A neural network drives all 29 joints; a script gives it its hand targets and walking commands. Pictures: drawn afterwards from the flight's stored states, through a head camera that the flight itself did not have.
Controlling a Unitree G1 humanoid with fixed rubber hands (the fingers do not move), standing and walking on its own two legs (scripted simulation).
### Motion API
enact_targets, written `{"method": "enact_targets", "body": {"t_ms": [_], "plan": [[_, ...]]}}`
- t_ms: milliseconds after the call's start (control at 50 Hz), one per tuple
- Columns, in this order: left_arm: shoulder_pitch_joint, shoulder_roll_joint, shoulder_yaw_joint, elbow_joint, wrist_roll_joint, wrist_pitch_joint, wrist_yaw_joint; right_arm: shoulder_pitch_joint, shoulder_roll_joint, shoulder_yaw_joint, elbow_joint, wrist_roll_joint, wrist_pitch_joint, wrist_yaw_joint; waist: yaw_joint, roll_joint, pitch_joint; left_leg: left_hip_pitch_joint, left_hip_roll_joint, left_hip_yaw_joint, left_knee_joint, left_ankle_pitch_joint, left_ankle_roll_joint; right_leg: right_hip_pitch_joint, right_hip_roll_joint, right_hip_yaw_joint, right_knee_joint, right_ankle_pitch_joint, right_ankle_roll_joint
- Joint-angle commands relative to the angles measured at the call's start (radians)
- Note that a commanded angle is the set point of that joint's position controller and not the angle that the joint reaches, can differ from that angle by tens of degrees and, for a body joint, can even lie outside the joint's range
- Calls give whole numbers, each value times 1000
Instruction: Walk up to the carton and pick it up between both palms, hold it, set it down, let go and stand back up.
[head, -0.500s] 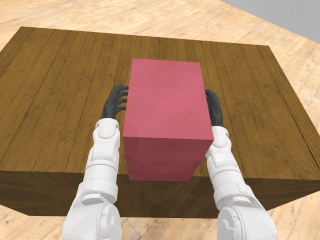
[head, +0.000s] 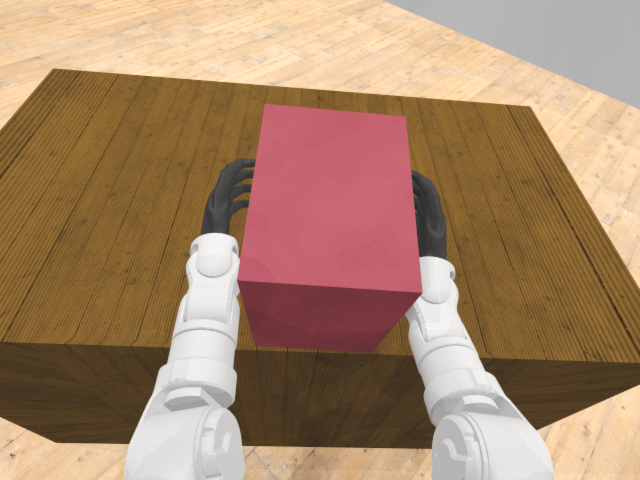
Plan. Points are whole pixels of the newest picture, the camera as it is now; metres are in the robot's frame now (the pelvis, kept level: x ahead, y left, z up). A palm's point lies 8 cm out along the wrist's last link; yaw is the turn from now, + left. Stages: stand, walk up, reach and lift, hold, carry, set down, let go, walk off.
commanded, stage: reach and lift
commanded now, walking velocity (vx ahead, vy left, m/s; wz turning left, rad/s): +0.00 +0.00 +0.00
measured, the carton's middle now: (323, 241) +0.39 +0.01 +0.07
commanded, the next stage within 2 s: none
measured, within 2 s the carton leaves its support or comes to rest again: neither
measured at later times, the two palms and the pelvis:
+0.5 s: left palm (222, 225) +0.38 +0.14 +0.10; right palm (432, 243) +0.37 -0.12 +0.10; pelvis +0.00 +0.00 +0.00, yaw +0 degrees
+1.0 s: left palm (199, 222) +0.35 +0.15 +0.15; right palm (438, 235) +0.34 -0.11 +0.15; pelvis -0.02 +0.00 +0.00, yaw +0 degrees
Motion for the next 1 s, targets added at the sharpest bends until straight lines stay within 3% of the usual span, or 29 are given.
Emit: {"method": "enact_targets", "body": {"t_ms": [0,100,200,340,420,500,580,680,700,740,800,860,980], "plan": [[-548,-515,-248,106,40,-89,-132,-635,431,344,140,-146,-156,143,-14,65,-506,223,-26,73,-59,383,-18,325,-15,-114,27,570,51],[-514,-505,-240,136,55,-32,-142,-632,371,319,186,-139,-130,141,-5,48,-339,251,-20,90,-108,260,-7,256,-8,-131,-36,326,43],[-588,-529,-297,75,3,-4,-125,-739,357,306,81,-120,-128,147,-2,44,-452,266,-23,93,-100,220,-6,214,-1,-137,-49,222,36],[-646,-555,-391,-3,-57,-9,-83,-774,397,371,6,-79,-119,150,9,63,-657,278,-17,76,-52,301,-17,175,9,-121,-26,296,27],[-574,-537,-388,-33,-42,48,-97,-721,388,434,-21,-23,-69,135,15,40,-564,269,-23,82,-53,376,-18,281,4,-106,-16,455,44],[-499,-519,-395,-101,-42,156,-127,-687,363,508,-74,84,22,105,11,25,-447,302,-37,80,-49,430,-20,372,-5,-95,-8,577,64],[-504,-556,-477,-236,-104,250,-138,-729,377,598,-218,209,101,82,-16,48,-490,343,-50,64,-16,479,-29,405,3,-88,0,616,69],[-618,-666,-696,-459,-240,283,-101,-862,476,728,-562,349,144,60,-66,95,-729,464,-52,0,85,662,-57,367,27,-77,4,679,55],[-603,-670,-714,-457,-248,297,-95,-854,478,735,-584,359,167,54,-76,95,-722,476,-53,-7,88,647,-58,350,29,-76,-3,658,52],[-566,-646,-695,-404,-231,342,-94,-804,456,729,-520,358,235,49,-88,85,-604,468,-51,-7,58,533,-49,308,24,-76,-31,540,49],[-529,-573,-572,-334,-154,429,-121,-736,381,671,-339,342,332,52,-75,60,-352,458,-42,12,-19,329,-24,237,17,-87,-77,274,52],[-587,-556,-505,-329,-137,500,-146,-780,354,579,-292,333,384,69,-76,61,-234,420,-36,31,-68,195,-10,183,20,-99,-95,91,54],[-810,-643,-562,-403,-219,532,-118,-1022,441,574,-424,367,403,94,-91,88,-374,390,-39,29,-61,180,-7,177,28,-107,-70,85,45]]}}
